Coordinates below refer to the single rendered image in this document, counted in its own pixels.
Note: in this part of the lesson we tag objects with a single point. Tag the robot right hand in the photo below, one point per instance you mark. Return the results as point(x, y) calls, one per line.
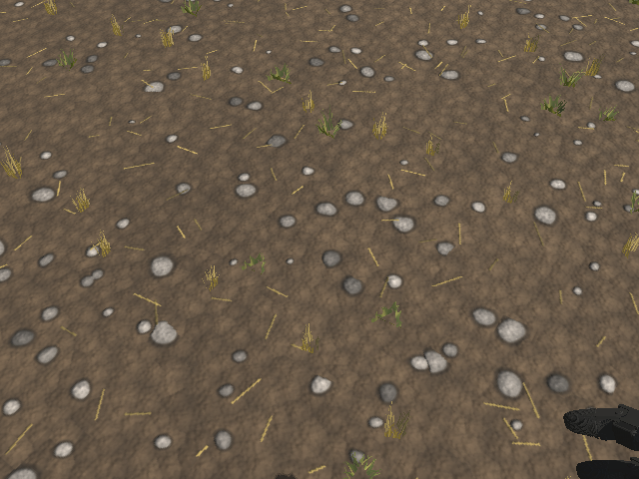
point(620, 424)

